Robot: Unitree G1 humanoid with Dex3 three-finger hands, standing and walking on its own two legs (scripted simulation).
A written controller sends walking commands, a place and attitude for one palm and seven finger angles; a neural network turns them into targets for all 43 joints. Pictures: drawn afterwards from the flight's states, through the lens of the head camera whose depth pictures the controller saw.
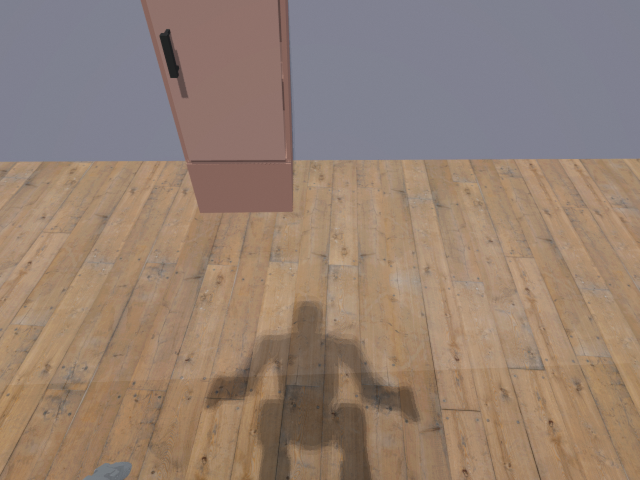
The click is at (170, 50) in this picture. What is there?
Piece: cupboard door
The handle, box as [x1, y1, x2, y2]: [159, 29, 178, 77]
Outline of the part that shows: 166,29 163,33 159,35 170,77 177,77 178,66 175,64 168,36 170,32 169,29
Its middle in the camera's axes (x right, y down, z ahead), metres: -0.47 -0.58 +1.20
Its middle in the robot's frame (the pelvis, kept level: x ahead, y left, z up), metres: +1.27 +0.53 -0.03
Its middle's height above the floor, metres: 0.73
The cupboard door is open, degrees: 0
